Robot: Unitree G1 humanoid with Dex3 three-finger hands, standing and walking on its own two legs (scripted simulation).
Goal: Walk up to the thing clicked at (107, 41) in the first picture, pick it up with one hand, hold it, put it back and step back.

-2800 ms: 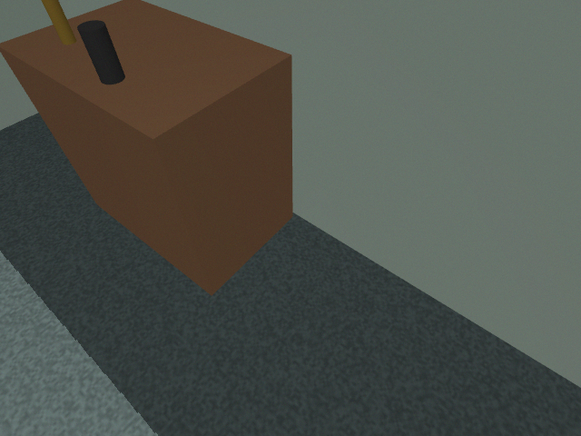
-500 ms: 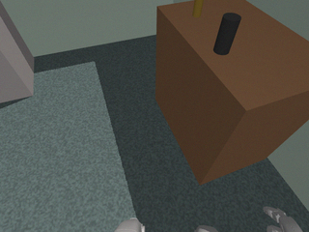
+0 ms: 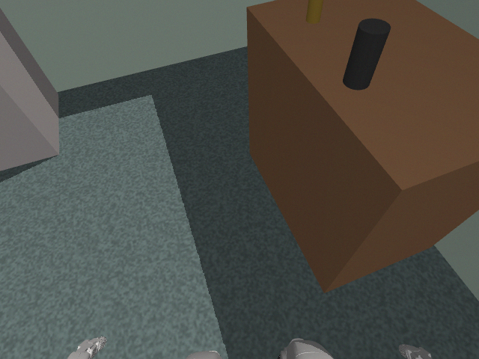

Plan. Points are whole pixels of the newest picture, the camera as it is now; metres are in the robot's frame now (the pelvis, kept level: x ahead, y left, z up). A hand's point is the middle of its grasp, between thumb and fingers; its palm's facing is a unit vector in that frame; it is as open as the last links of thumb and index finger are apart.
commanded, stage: walk up
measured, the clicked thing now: (364, 56) +0.72 -0.29 +0.06
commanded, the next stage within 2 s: stand in 1.08 s
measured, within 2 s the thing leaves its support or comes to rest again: neither
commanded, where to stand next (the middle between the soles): +0.05 -0.02 m, yaw -4 degrees
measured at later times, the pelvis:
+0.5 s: pelvis +0.00 +0.00 +0.02, yaw -2 degrees
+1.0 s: pelvis +0.01 -0.01 +0.02, yaw -3 degrees
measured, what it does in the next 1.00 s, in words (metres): stands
